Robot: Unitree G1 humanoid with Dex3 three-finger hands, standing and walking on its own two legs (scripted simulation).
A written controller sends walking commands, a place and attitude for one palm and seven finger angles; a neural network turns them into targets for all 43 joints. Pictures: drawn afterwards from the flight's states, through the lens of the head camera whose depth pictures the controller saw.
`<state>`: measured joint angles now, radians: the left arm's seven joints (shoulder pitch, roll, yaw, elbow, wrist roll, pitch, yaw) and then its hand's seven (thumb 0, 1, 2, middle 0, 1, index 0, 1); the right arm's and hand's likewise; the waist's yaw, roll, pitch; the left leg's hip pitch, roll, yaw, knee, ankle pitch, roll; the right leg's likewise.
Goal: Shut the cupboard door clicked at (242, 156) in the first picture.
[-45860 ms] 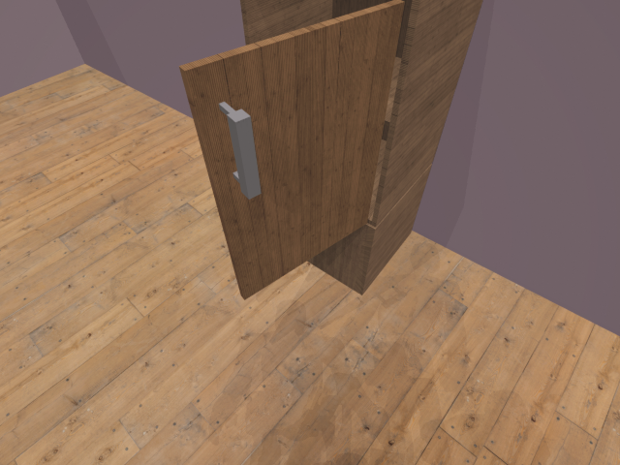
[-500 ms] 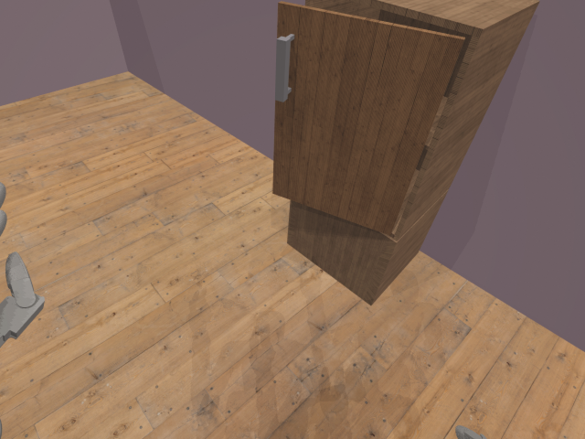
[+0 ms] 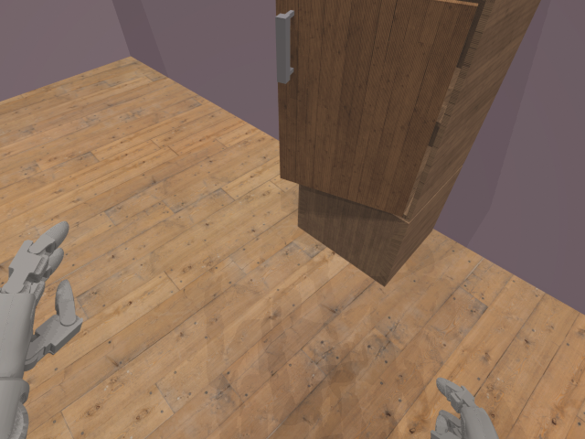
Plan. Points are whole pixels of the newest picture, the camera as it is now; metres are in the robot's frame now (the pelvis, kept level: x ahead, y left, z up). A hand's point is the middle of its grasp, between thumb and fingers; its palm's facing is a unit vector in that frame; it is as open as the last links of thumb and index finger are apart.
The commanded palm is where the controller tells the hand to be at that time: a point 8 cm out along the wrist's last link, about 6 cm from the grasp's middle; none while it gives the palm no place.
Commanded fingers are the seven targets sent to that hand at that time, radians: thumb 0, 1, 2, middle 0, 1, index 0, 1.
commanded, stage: let the arm hang, fingers relaxed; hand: left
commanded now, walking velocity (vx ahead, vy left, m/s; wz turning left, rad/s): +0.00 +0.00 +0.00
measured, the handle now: (287, 47) +0.93 +0.07 +0.12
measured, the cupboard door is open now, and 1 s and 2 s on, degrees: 18 18 18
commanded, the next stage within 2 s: look to check the result in 1.04 s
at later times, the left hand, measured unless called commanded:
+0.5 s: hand out of the picture -0.08 +0.20 -0.17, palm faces +0.02 -0.98 -0.22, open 7.2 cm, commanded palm none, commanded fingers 0.00 0.90 0.90 -0.20 -0.30 -0.20 -0.30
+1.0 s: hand out of the picture -0.05 +0.16 -0.17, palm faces +0.02 -0.99 -0.13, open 7.4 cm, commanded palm none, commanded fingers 0.00 0.90 0.90 -0.20 -0.30 -0.20 -0.30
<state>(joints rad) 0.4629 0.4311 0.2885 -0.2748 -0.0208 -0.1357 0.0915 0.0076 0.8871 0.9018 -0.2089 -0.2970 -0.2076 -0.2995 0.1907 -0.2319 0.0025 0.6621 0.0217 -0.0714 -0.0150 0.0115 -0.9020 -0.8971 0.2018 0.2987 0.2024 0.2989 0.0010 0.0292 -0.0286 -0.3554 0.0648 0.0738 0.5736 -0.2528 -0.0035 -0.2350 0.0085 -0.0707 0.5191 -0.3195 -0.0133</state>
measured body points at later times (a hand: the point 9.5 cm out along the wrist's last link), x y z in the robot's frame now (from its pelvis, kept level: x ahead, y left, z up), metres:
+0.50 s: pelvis -0.03 +0.01 +0.01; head -0.01 +0.01 +0.46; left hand -0.08 +0.25 -0.15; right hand -0.06 -0.21 -0.15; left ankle +0.03 +0.12 -0.73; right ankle -0.03 -0.11 -0.73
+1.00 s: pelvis -0.03 +0.02 +0.01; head -0.04 +0.02 +0.46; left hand -0.04 +0.21 -0.16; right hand -0.05 -0.19 -0.15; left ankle +0.03 +0.12 -0.73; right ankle -0.03 -0.11 -0.73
